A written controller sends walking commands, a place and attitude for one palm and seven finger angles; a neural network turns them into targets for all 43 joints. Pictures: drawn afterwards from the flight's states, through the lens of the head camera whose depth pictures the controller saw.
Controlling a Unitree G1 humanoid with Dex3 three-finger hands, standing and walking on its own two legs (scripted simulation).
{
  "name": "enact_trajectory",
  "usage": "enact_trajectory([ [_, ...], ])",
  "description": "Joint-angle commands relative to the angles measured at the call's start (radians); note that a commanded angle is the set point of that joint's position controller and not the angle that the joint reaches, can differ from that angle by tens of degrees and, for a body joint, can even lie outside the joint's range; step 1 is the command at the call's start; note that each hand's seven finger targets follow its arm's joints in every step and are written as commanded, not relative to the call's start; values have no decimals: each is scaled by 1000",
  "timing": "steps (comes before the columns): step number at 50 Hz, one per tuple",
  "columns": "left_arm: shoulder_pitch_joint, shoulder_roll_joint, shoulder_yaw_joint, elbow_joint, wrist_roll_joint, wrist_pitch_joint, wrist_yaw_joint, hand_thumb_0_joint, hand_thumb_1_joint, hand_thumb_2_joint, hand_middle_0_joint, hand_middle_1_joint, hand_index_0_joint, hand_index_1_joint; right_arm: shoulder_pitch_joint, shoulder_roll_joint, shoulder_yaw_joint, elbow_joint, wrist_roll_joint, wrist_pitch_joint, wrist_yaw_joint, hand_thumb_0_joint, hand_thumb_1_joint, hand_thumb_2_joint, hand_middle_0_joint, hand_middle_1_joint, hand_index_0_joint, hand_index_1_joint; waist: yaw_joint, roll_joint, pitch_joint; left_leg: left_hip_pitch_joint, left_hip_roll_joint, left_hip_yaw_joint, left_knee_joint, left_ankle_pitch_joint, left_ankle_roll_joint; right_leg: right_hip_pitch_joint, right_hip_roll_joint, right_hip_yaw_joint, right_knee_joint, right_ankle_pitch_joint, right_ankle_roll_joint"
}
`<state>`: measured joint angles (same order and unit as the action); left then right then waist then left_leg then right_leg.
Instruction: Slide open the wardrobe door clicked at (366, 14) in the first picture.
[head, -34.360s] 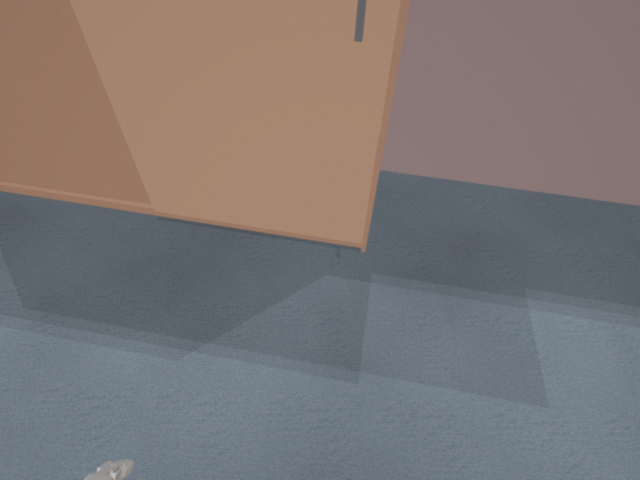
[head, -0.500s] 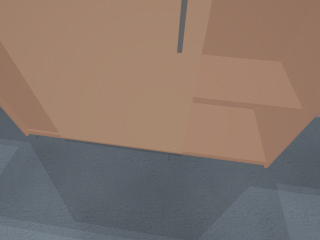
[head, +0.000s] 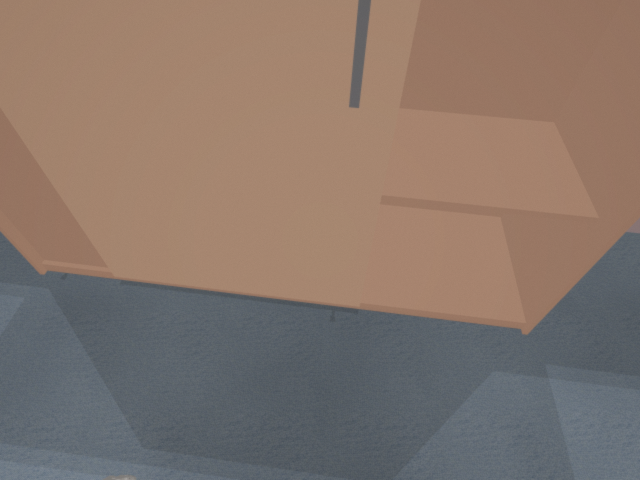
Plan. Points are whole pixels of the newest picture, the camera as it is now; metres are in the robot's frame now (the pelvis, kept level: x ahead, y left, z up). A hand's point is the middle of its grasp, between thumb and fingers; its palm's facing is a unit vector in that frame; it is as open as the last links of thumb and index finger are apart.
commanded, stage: look to check the result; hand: right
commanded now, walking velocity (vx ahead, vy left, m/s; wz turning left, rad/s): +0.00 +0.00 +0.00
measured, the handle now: (363, 15) +0.76 -0.02 +0.23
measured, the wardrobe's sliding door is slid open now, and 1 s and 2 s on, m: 0.59 0.59 0.59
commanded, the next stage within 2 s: stand and wait in 0.06 s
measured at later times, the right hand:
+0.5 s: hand out of the picture +0.10 -0.23 -0.16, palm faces -0.03 +0.95 -0.32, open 7.4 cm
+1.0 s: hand out of the picture +0.10 -0.22 -0.16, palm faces -0.03 +0.94 -0.33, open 7.4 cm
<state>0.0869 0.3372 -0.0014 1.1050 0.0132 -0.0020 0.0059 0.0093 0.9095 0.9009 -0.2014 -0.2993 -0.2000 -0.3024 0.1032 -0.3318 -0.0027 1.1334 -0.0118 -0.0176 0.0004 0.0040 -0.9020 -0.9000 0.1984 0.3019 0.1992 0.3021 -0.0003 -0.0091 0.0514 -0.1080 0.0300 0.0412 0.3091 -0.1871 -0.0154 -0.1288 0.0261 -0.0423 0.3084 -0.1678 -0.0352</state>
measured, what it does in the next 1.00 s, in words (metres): stands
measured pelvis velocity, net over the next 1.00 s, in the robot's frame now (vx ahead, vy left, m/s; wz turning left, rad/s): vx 0.02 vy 0.02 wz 0.00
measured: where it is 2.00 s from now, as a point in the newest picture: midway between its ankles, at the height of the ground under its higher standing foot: outside the picture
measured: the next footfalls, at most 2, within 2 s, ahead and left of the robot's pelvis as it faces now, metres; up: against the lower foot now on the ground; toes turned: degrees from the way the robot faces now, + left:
none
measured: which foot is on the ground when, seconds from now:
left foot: down 0.00-1.00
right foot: down 0.00-1.00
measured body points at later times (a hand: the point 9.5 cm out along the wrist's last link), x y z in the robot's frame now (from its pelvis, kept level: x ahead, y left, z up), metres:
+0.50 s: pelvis +0.01 +0.01 +0.00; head +0.04 +0.01 +0.45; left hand +0.09 +0.30 -0.14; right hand +0.10 -0.28 -0.14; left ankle -0.01 +0.13 -0.75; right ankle +0.00 -0.09 -0.75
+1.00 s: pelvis +0.02 +0.02 +0.00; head +0.03 +0.03 +0.45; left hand +0.09 +0.31 -0.14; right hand +0.10 -0.27 -0.13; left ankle -0.01 +0.13 -0.75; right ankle +0.00 -0.09 -0.75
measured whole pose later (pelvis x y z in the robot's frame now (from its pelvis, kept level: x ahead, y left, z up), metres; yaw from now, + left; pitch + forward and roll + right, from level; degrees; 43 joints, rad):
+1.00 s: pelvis +0.02 +0.02 +0.00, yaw +0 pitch -1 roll +0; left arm 0.10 0.33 0.00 1.11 0.01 0.00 0.01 0.01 0.91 0.90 -0.20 -0.30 -0.20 -0.30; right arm 0.10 -0.32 0.00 1.13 -0.01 -0.02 0.00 0.00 -0.90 -0.90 0.20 0.30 0.20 0.30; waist 0.01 -0.01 0.05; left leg -0.07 0.00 0.05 0.28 -0.20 0.01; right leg -0.09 0.00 -0.04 0.28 -0.18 0.00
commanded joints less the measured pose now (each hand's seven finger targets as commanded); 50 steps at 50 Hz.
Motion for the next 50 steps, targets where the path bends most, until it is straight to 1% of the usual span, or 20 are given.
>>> enact_trajectory([
  [1, -32, 198, 36, -51, 1, -27, 12, 0, 900, 900, -200, -300, -200, -300, -32, -189, -33, -58, 1, -18, -7, 0, -900, -900, 200, 300, 200, 300, 8, 17, -98, 8, 111, -104, -46, 129, 44, 49, -154, 138, -47, 188, 3],
  [6, -37, 201, 34, -53, 1, -28, 12, 0, 900, 900, -200, -300, -200, -300, -38, -192, -34, -61, 1, -19, -8, 0, -900, -900, 200, 300, 200, 300, 7, 6, -106, 23, 114, -100, -42, 165, 45, 56, -154, 134, -44, 219, 6],
  [9, -35, 201, 34, -51, 0, -28, 13, 0, 900, 900, -200, -300, -200, -300, -39, -194, -34, -64, 1, -20, -9, 0, -900, -900, 200, 300, 200, 300, 8, 19, -111, 32, 116, -99, -44, 181, 45, 59, -156, 134, -41, 229, 6],
  [11, -35, 201, 33, -51, 0, -28, 13, 0, 900, 900, -200, -300, -200, -300, -37, -193, -35, -65, 2, -20, -9, 0, -900, -900, 200, 300, 200, 300, 6, 4, -111, 35, 117, -99, -44, 182, 46, 62, -155, 132, -43, 230, 7],
  [12, -37, 200, 33, -53, -2, -28, 13, 0, 900, 900, -200, -300, -200, -300, -34, -195, -36, -67, 0, -21, -9, 0, -900, -900, 200, 300, 200, 300, 6, 22, -110, 33, 115, -98, -44, 192, 47, 64, -155, 132, -38, 238, 7],
  [15, -32, 198, 33, -52, 0, -28, 14, 0, 900, 900, -200, -300, -200, -300, -40, -192, -35, -68, 2, -20, -10, 0, -900, -900, 200, 300, 200, 300, 7, -2, -109, 42, 117, -99, -43, 204, 48, 61, -155, 130, -39, 242, 10],
  [17, -31, 198, 34, -52, -2, -28, 15, 0, 900, 900, -200, -300, -200, -300, -31, -194, -38, -69, 1, -22, -11, 0, -900, -900, 200, 300, 200, 300, 5, 16, -109, 41, 116, -99, -46, 215, 49, 67, -155, 129, -35, 248, 9],
  [22, -25, 196, 34, -51, -2, -27, 17, 0, 900, 900, -200, -300, -200, -300, -30, -191, -37, -70, 2, -23, -12, 0, -900, -900, 200, 300, 200, 300, 7, 22, -118, 47, 115, -99, -42, 238, 50, 78, -157, 125, -32, 259, 11],
  [23, -24, 194, 36, -50, -1, -26, 17, 0, 900, 900, -200, -300, -200, -300, -37, -188, -36, -69, 3, -21, -13, 0, -900, -900, 200, 300, 200, 300, 9, 17, -105, 43, 117, -99, -43, 234, 50, 72, -158, 124, -35, 253, 12],
  [25, -24, 192, 35, -48, -1, -27, 17, 0, 900, 900, -200, -300, -200, -300, -35, -188, -36, -68, 3, -21, -12, 0, -900, -900, 200, 300, 200, 300, 8, 4, -109, 48, 117, -102, -44, 230, 50, 71, -157, 124, -37, 249, 12],
  [27, -21, 193, 34, -50, -2, -26, 17, 0, 900, 900, -200, -300, -200, -300, -27, -191, -38, -69, 2, -23, -13, 0, -900, -900, 200, 300, 200, 300, 6, 30, -119, 51, 116, -101, -46, 240, 50, 79, -158, 123, -32, 250, 11],
  [29, -16, 191, 36, -47, -1, -27, 18, 0, 900, 900, -200, -300, -200, -300, -32, -188, -38, -68, 4, -23, -14, 0, -900, -900, 200, 300, 200, 300, 9, 15, -125, 61, 118, -102, -41, 266, 51, 81, -159, 121, -29, 268, 12],
  [33, -22, 188, 35, -47, -1, -23, 18, 0, 900, 900, -200, -300, -200, -300, -33, -187, -36, -65, 4, -21, -14, 0, -900, -900, 200, 300, 200, 300, 10, 13, -95, 40, 117, -103, -51, 238, 51, 76, -159, 119, -35, 238, 14],
  [36, -18, 191, 35, -46, 0, -25, 18, 0, 900, 900, -200, -300, -200, -300, -33, -186, -37, -66, 4, -22, -14, 0, -900, -900, 200, 300, 200, 300, 9, 12, -107, 52, 116, -106, -49, 254, 53, 81, -160, 119, -36, 250, 14],
  [37, -16, 188, 34, -47, -2, -24, 18, 0, 900, 900, -200, -300, -200, -300, -29, -190, -38, -67, 2, -23, -15, 0, -900, -900, 200, 300, 200, 300, 8, 34, -108, 52, 115, -103, -50, 263, 51, 83, -160, 119, -33, 252, 13],
  [40, -18, 190, 35, -46, 0, -23, 18, 0, 900, 900, -200, -300, -200, -300, -34, -187, -37, -65, 4, -22, -14, 0, -900, -900, 200, 300, 200, 300, 10, 13, -103, 51, 117, -107, -53, 257, 52, 80, -159, 118, -36, 242, 15],
  [41, -18, 189, 35, -46, 0, -24, 18, 0, 900, 900, -200, -300, -200, -300, -35, -188, -37, -66, 4, -22, -14, 0, -900, -900, 200, 300, 200, 300, 9, 24, -100, 50, 116, -106, -50, 263, 52, 81, -160, 119, -37, 247, 15],
  [45, -17, 191, 35, -46, 0, -23, 18, 0, 900, 900, -200, -300, -200, -300, -35, -189, -36, -66, 4, -23, -15, 0, -900, -900, 200, 300, 200, 300, 10, 7, -104, 53, 118, -112, -55, 258, 53, 81, -161, 115, -38, 233, 17],
  [48, -17, 191, 36, -47, -1, -24, 18, 0, 900, 900, -200, -300, -200, -300, -34, -192, -37, -67, 3, -25, -15, 0, -900, -900, 200, 300, 200, 300, 9, 21, -113, 58, 119, -109, -53, 282, 53, 88, -162, 114, -33, 247, 16],
  [50, -18, 192, 35, -45, 0, -23, 18, 0, 900, 900, -200, -300, -200, -300, -36, -190, -37, -68, 4, -24, -15, 0, -900, -900, 200, 300, 200, 300, 9, 9, -98, 54, 117, -111, -56, 264, 53, 77, -161, 115, -39, 235, 18],
])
